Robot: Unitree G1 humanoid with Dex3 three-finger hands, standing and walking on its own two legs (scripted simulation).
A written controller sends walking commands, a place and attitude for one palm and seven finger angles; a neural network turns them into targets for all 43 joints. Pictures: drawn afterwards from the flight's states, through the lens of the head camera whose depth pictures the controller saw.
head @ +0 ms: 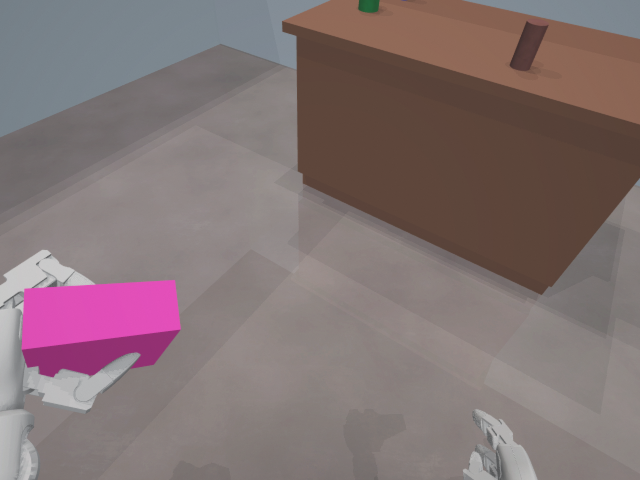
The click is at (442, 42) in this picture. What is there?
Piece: table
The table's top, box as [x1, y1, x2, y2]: [282, 0, 639, 138]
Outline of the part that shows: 282,21 282,31 639,138 639,39 463,0 379,0 378,10 372,13 360,11 357,8 358,0 330,0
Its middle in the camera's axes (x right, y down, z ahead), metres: +0.57 -0.69 +1.35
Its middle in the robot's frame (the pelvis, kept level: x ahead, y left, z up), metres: +1.50 -0.49 -0.02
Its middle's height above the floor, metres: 0.75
